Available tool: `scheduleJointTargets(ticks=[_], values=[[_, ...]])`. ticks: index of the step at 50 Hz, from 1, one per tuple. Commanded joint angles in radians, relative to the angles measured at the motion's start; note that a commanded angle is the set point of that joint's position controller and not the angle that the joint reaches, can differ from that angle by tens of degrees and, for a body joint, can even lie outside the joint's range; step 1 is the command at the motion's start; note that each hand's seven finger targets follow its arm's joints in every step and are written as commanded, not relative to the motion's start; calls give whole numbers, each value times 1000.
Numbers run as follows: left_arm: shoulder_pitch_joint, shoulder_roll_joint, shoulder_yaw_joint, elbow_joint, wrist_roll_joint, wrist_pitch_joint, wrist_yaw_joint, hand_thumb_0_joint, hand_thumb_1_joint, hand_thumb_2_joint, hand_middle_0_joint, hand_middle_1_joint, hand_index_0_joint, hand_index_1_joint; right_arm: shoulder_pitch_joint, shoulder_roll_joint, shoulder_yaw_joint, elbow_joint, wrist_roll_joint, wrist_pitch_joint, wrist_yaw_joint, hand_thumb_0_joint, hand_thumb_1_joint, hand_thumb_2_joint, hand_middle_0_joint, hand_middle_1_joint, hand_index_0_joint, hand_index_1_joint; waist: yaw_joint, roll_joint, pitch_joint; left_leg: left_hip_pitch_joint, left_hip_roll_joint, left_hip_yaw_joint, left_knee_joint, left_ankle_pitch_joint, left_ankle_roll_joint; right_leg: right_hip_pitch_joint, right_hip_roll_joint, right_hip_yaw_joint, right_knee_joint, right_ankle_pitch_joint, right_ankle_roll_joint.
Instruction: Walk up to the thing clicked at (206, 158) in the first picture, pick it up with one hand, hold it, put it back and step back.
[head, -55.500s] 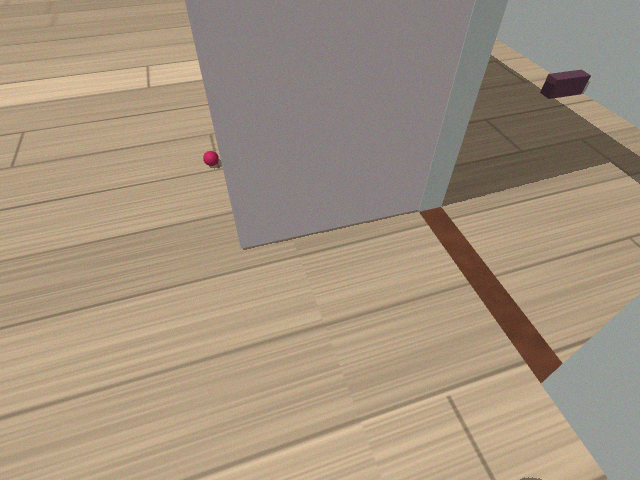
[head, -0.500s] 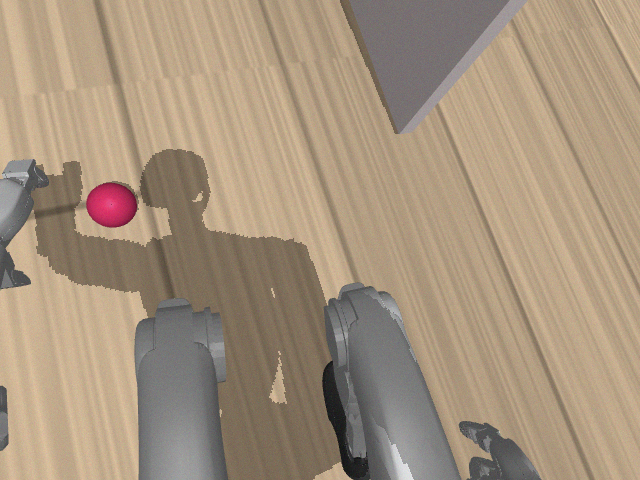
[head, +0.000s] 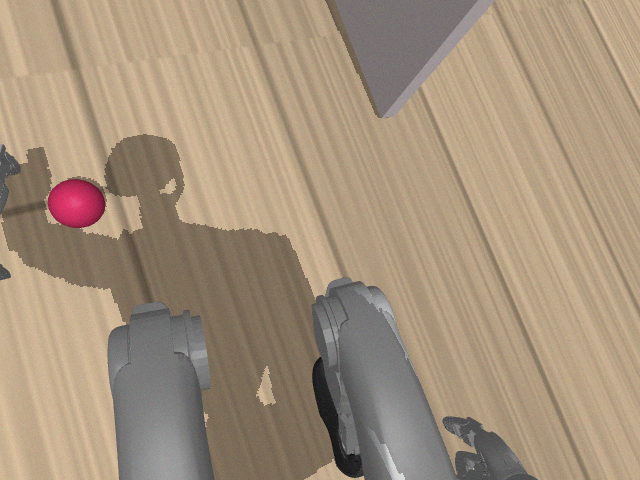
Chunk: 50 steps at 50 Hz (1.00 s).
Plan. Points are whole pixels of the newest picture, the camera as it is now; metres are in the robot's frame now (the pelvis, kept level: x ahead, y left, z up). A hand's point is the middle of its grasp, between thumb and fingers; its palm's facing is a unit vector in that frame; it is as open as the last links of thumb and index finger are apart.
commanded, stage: approach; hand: left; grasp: from above
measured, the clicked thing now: (77, 203) +0.50 +0.29 -0.30
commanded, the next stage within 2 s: rest palm in 0.78 s
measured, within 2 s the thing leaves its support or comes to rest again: neither
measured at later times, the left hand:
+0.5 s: hand (82, 146) +0.54 +0.26 -0.17, palm faces -0.35 -0.06 -0.94, open 14.0 cm
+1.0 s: hand (29, 217) +0.45 +0.32 -0.20, palm faces -0.42 -0.08 -0.90, open 13.5 cm
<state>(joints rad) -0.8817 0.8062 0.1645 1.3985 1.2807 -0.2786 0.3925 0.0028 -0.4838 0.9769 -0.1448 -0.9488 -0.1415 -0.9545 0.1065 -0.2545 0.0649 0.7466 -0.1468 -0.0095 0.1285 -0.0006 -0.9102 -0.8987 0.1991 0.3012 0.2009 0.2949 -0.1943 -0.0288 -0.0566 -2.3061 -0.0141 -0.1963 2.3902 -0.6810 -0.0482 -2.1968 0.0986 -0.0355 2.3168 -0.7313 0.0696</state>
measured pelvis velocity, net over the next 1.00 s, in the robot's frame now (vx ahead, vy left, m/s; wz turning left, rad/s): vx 0.00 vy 0.00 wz -0.02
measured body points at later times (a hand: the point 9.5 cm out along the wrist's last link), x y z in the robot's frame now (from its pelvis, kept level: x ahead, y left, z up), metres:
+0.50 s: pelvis +0.00 +0.00 -0.01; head +0.27 +0.07 +0.35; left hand +0.55 +0.26 -0.12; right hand +0.02 -0.27 -0.09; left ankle +0.07 +0.14 -0.30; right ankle +0.09 -0.14 -0.30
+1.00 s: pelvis +0.00 +0.00 -0.01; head +0.25 +0.10 +0.35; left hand +0.47 +0.32 -0.15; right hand +0.09 -0.28 -0.10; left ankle +0.07 +0.14 -0.30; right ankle +0.09 -0.14 -0.30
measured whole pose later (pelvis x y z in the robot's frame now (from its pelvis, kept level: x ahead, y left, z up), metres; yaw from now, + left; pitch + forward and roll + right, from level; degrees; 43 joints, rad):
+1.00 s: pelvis +0.00 +0.00 -0.01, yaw -1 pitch +32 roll -10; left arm -0.95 0.82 0.05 1.38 1.24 -0.27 0.40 0.00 -0.42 0.92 -0.16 -0.99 -0.17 -0.97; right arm 0.09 -0.30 0.12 0.69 -0.15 -0.01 0.14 0.00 -0.91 -0.89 0.20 0.30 0.20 0.30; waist -0.23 -0.07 0.02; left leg -2.33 -0.02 -0.23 2.43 -0.67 -0.06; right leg -2.21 0.09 -0.06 2.34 -0.72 0.07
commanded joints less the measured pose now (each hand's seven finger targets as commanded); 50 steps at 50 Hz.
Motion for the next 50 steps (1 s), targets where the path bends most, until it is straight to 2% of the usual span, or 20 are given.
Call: scheduleJointTargets(ticks=[1,5,8,11,12,15,17,20,25,26,27,29,31,36,38,40,43,45,48,50], values=[[-326,252,-6,-116,-23,1,44,0,-528,977,-76,-1022,-82,-1014,184,-248,-75,-15,-4,-5,-16,0,-901,-895,200,300,200,300,-24,316,-632,557,18,130,-237,154,72,221,-9,-133,-225,232,-99],[-437,202,-72,-94,-22,8,60,0,-536,979,-71,-1052,-81,-1041,212,-258,-65,-2,-8,-24,-17,0,-906,-897,200,300,200,300,-77,322,-604,547,23,123,-222,129,71,198,-7,-142,-233,223,-99],[-517,201,-90,-87,-14,22,80,0,-526,973,-72,-1051,-85,-1037,230,-271,-55,5,-16,-30,-20,0,-904,-897,200,300,200,300,-102,350,-641,570,26,118,-215,152,68,207,-6,-152,-221,248,-95],[-594,164,-128,-42,-3,55,97,0,-539,986,-69,-1063,-80,-1051,245,-273,-34,8,-25,-38,-19,0,-908,-899,200,300,200,300,-139,379,-632,563,29,117,-203,170,67,209,-3,-156,-216,278,-97],[-609,176,-124,-16,1,70,105,0,-540,983,-70,-1061,-81,-1048,251,-280,-31,4,-25,-39,-20,0,-909,-899,200,300,200,300,-144,390,-624,560,28,118,-205,171,66,207,-5,-159,-211,282,-97],[-646,237,-95,30,18,123,124,0,-557,1008,-77,-1029,-77,-1028,252,-290,-14,-11,-27,-37,-21,0,-906,-898,200,300,200,300,-139,443,-646,579,30,120,-210,186,62,210,-4,-161,-197,297,-103],[-622,245,-90,58,26,165,126,0,-547,994,-87,-1027,-89,-1025,250,-288,2,-27,-26,-33,-17,0,-909,-900,200,300,199,300,-136,458,-660,574,28,126,-206,214,64,243,-4,-158,-192,330,-104],[-608,304,-59,57,3,219,112,0,-553,992,-73,-1030,-76,-1026,243,-296,19,-57,-11,-27,-15,0,-906,-898,200,300,200,300,-128,412,-697,519,27,135,-185,237,80,312,1,-144,-201,367,-95],[-518,317,-72,34,-63,275,40,0,-538,966,-87,-1020,-93,-1013,231,-290,36,-97,22,-15,-10,0,-908,-898,200,300,200,300,-122,357,-659,437,28,135,-190,219,92,384,10,-133,-216,356,-89],[-496,326,-65,13,-75,279,22,0,-544,974,-83,-1014,-87,-1008,233,-292,37,-102,26,-8,-11,0,-905,-896,200,300,200,300,-107,344,-683,443,29,135,-193,228,91,413,11,-132,-216,362,-87],[-476,348,-56,-5,-89,279,3,0,-540,967,-87,-1006,-91,-1000,231,-294,35,-109,35,-3,-12,0,-906,-897,200,300,200,300,-99,348,-687,439,26,131,-199,224,90,412,10,-131,-214,350,-89],[-406,322,-67,-8,-117,276,-45,0,-536,960,-94,-1000,-98,-994,238,-287,35,-112,37,9,-10,0,-906,-897,200,300,200,300,-97,315,-650,424,27,127,-203,227,90,434,12,-131,-219,348,-86],[-373,337,-56,-54,-139,254,-85,0,-519,945,-101,-998,-108,-989,246,-285,29,-120,42,18,-9,0,-906,-896,200,300,200,300,-96,282,-638,405,26,122,-196,226,93,444,11,-127,-225,344,-83],[-294,304,-39,-147,-159,136,-134,0,-452,895,-147,-972,-161,-956,260,-295,20,-113,30,34,-5,0,-906,-896,200,300,200,300,-92,259,-604,426,21,112,-183,239,79,427,4,-140,-235,327,-89],[-338,299,-28,-205,-148,74,-118,0,-422,871,-161,-977,-181,-953,260,-299,12,-107,18,31,-4,0,-906,-896,200,300,200,300,-101,302,-595,459,22,111,-170,224,72,387,3,-147,-239,310,-93],[-381,257,-55,-276,-135,17,-83,0,-410,872,-164,-970,-184,-947,258,-296,1,-93,10,25,-4,0,-904,-894,200,300,200,300,-114,357,-621,531,29,99,-178,209,62,333,4,-161,-228,294,-96],[-424,247,-68,-313,-107,-24,-18,0,-412,921,-149,-1010,-169,-986,249,-288,-18,-74,1,11,-2,0,-905,-895,200,300,200,300,-118,404,-642,561,30,109,-175,204,59,316,0,-157,-217,310,-91],[-434,242,-75,-271,-77,-16,18,0,-420,937,-140,-1020,-162,-994,239,-288,-29,-59,-4,4,-3,0,-907,-897,200,300,200,300,-113,406,-629,577,31,112,-178,191,56,276,-3,-158,-215,294,-94],[-469,201,-99,-140,-36,8,72,0,-484,943,-91,-982,-98,-973,235,-292,-26,-34,-16,-4,-6,0,-900,-900,200,300,200,300,-142,387,-574,557,30,106,-189,154,54,208,-7,-175,-208,260,-97],[-492,210,-105,-44,-9,27,100,0,-458,995,-103,-1016,-108,-1008,228,-302,-11,-27,-21,-9,-7,0,-897,-899,200,300,200,300,-153,362,-542,523,28,99,-186,134,58,174,-6,-184,-198,241,-96]])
